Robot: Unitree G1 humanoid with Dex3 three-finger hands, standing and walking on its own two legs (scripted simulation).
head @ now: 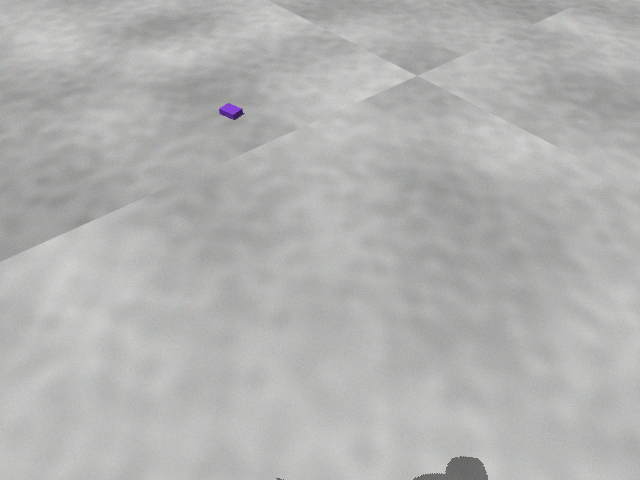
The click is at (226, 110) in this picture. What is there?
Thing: flat box
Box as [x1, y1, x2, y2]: [219, 103, 242, 119]
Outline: 219,108 221,114 233,119 242,113 241,108 229,103
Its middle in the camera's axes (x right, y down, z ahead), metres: -0.54 -0.74 +2.25
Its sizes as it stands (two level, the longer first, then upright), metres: 0.109 0.078 0.034
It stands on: the floor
